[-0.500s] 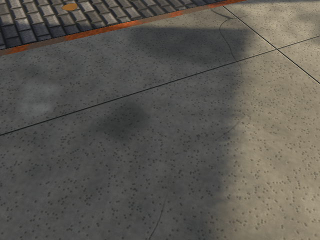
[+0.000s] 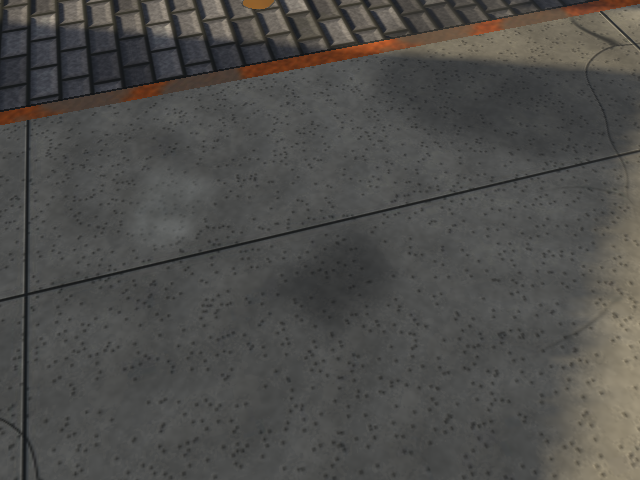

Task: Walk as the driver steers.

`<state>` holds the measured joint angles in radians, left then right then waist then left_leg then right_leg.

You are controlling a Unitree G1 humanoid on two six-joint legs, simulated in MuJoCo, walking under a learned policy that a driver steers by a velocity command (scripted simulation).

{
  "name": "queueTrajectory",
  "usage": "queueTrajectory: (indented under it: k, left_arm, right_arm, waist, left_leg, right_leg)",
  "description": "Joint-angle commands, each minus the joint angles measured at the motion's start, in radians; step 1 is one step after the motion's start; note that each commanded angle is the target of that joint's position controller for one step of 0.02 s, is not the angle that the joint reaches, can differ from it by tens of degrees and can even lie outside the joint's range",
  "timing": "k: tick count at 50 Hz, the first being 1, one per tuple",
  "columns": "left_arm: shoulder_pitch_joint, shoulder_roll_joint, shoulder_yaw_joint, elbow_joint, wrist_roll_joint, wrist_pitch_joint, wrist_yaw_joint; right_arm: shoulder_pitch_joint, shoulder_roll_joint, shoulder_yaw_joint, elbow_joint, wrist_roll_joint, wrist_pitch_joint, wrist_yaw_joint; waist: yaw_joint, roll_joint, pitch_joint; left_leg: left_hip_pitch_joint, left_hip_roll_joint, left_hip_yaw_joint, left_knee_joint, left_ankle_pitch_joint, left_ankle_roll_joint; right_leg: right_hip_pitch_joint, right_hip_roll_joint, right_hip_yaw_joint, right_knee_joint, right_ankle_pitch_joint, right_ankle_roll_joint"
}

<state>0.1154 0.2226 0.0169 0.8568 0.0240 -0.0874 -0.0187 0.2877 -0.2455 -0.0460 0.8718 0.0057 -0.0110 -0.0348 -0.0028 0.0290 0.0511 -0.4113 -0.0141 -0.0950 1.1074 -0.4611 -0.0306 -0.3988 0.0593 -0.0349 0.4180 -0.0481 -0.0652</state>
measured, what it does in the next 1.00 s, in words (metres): walks ahead: left foot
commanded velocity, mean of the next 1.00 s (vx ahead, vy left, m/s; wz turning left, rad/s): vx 0.12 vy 0.00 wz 0.03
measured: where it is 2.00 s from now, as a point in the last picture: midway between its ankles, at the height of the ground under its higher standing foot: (330, 379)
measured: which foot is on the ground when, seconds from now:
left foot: up 0.00-0.14, down 0.16-0.88, up 0.90-1.00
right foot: down 0.00-1.00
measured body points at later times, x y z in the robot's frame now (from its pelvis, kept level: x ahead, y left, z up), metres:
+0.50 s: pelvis +0.08 +0.03 +0.00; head +0.09 +0.03 +0.45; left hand +0.14 +0.28 -0.14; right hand +0.12 -0.21 -0.14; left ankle +0.05 +0.14 -0.73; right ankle +0.11 -0.09 -0.73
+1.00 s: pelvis +0.18 -0.01 +0.01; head +0.18 -0.03 +0.46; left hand +0.18 +0.24 -0.13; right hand +0.22 -0.27 -0.14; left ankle +0.11 +0.13 -0.64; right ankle +0.14 -0.09 -0.73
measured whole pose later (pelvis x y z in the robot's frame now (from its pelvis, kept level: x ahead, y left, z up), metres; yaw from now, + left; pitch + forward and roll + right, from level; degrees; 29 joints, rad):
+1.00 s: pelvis +0.18 -0.01 +0.01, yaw -1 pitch +0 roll +1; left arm 0.34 0.21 0.04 1.07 -0.01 -0.11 -0.02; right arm 0.30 -0.24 -0.06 0.99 0.04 -0.10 -0.01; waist 0.03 0.02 -0.01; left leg -0.42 0.02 -0.02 1.13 -0.32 0.07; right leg -0.15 0.04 -0.05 0.44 -0.29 -0.06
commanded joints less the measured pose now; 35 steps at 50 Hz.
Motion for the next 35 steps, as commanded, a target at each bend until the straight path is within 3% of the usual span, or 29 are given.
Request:
queueTrajectory:
  k: [1, 2, 4, 6, 8, 9, 10, 12, 13, 15, 20, 31, 32, 33, 35]
  left_arm:
    - [-0.033, 0.095, 0.015, -0.034, 0.016, -0.003, 0.005]
    - [-0.015, 0.112, 0.021, -0.026, 0.012, -0.001, 0.01]
    - [-0.008, 0.141, 0.029, -0.023, -0.007, 0.012, 0.019]
    - [-0.03, 0.137, 0.025, -0.027, -0.023, 0.028, 0.025]
    - [0.01, 0.091, 0.008, -0.005, -0.02, 0.033, 0.025]
    - [0.049, 0.098, 0.013, -0.003, -0.018, 0.035, 0.024]
    - [0.055, 0.096, 0.017, 0.004, -0.02, 0.038, 0.03]
    - [0.078, 0.079, 0.016, 0.026, -0.019, 0.044, 0.042]
    - [0.095, 0.077, 0.016, 0.04, -0.015, 0.048, 0.046]
    - [0.109, 0.08, 0.017, 0.059, -0.011, 0.048, 0.045]
    - [0.095, 0.077, 0.017, 0.088, -0.02, 0.045, 0.04]
    - [0.097, 0.079, 0.023, 0.149, -0.03, 0.075, 0.054]
    - [0.115, 0.067, 0.021, 0.165, -0.03, 0.077, 0.054]
    - [0.12, 0.07, 0.024, 0.174, -0.036, 0.079, 0.053]
    - [0.078, 0.07, 0.027, 0.16, -0.043, 0.068, 0.05]
  right_arm:
    - [0.141, -0.005, -0.002, -0.012, -0.006, 0.011, -0.017]
    - [0.125, -0.004, 0.002, -0.014, -0.009, 0.01, -0.019]
    - [0.113, -0.033, -0.005, -0.01, -0.006, 0.017, -0.017]
    - [0.093, -0.041, -0.009, -0.004, -0.014, 0.026, -0.01]
    - [0.064, -0.061, -0.01, -0.024, -0.037, 0.03, -0.013]
    - [0.043, -0.124, -0.022, -0.031, -0.031, 0.028, -0.019]
    - [0.04, -0.12, -0.026, -0.008, -0.021, 0.02, -0.016]
    - [0.004, -0.053, -0.01, 0.004, -0.026, -0.006, -0.011]
    - [-0.012, -0.046, -0.009, 0.005, -0.023, -0.017, -0.008]
    - [0.0, -0.043, -0.009, 0.016, -0.015, -0.033, -0.005]
    - [0.038, -0.053, -0.012, 0.048, -0.007, -0.039, -0.004]
    - [0.053, -0.024, -0.005, 0.107, -0.006, -0.023, -0.001]
    - [0.079, -0.016, -0.004, 0.125, -0.005, -0.021, -0.001]
    - [0.089, -0.034, -0.011, 0.133, 0.002, -0.017, -0.001]
    - [0.114, -0.078, -0.025, 0.133, 0.015, -0.024, -0.002]
  waist:
    - [-0.044, -0.147, -0.13]
    - [-0.036, -0.143, -0.159]
    - [-0.034, -0.132, -0.195]
    - [-0.048, -0.125, -0.152]
    - [-0.046, -0.092, -0.078]
    - [0.0, -0.008, -0.03]
    - [0.013, 0.074, -0.006]
    - [0.031, 0.116, 0.007]
    - [0.038, 0.117, 0.007]
    - [0.031, 0.058, -0.008]
    - [0.01, -0.009, -0.063]
    - [0.01, -0.023, -0.057]
    - [0.007, -0.016, -0.078]
    - [0.005, 0.006, -0.057]
    - [-0.018, 0.067, 0.043]
  left_leg:
    - [0.113, 0.042, 0.041, -0.231, 0.001, -0.018]
    - [0.134, 0.047, 0.041, -0.295, 0.02, -0.017]
    - [0.196, 0.045, 0.051, -0.407, 0.144, -0.007]
    - [0.281, 0.028, 0.076, -0.527, 0.26, 0.02]
    - [0.301, 0.079, 0.016, -0.623, 0.256, 0.065]
    - [0.221, 0.117, -0.03, -0.668, 0.14, 0.1]
    - [0.079, 0.102, -0.035, -0.717, -0.031, 0.114]
    - [-0.003, 0.089, -0.033, -0.774, -0.064, 0.088]
    - [-0.004, 0.083, -0.027, -0.769, -0.02, 0.076]
    - [0.038, 0.073, -0.013, -0.736, 0.088, 0.067]
    - [0.135, 0.06, 0.01, -0.669, 0.318, 0.075]
    - [0.173, 0.041, 0.04, -0.657, 0.439, 0.07]
    - [0.188, 0.033, 0.047, -0.671, 0.329, 0.075]
    - [0.177, 0.032, 0.036, -0.685, 0.157, 0.097]
    - [0.155, 0.114, -0.1, -0.776, -0.203, 0.174]
  right_leg:
    - [0.035, -0.218, 0.176, -0.167, 0.24, -0.173]
    - [0.059, -0.232, 0.183, -0.157, 0.226, -0.183]
    - [0.065, -0.25, 0.209, -0.167, 0.002, -0.181]
    - [-0.023, -0.224, 0.207, -0.182, -0.306, -0.136]
    - [-0.099, -0.179, 0.196, -0.171, -0.507, -0.042]
    - [-0.088, -0.119, 0.141, -0.127, -0.488, -0.001]
    - [0.019, -0.071, 0.07, -0.071, -0.393, 0.023]
    - [0.132, -0.067, 0.052, 0.0, -0.265, 0.028]
    - [0.152, -0.068, 0.048, 0.013, -0.226, 0.024]
    - [0.153, -0.076, 0.055, 0.019, -0.178, 0.014]
    - [0.179, -0.083, 0.056, 0.048, -0.018, 0.015]
    - [0.223, -0.088, 0.061, 0.077, 0.069, 0.019]
    - [0.231, -0.072, 0.043, 0.083, -0.033, 0.019]
    - [0.203, -0.041, 0.012, 0.114, -0.211, 0.014]
    - [0.047, -0.013, -0.012, 0.194, -0.468, 0.007]
Velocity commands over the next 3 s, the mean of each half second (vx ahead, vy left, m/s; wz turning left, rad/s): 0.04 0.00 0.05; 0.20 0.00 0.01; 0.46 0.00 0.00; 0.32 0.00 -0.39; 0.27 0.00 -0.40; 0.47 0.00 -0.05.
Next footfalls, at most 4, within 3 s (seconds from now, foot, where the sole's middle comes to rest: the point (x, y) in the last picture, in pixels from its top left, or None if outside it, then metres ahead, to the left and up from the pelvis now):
0.16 left None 0.09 0.14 -0.77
1.38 left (281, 427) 0.56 0.12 -0.77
1.90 right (387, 326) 0.80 -0.11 -0.77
2.38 left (299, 303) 0.86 0.09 -0.77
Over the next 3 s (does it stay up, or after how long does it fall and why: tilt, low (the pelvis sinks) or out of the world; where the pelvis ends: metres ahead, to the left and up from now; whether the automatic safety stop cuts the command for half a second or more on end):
stays up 0.99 -0.15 0.01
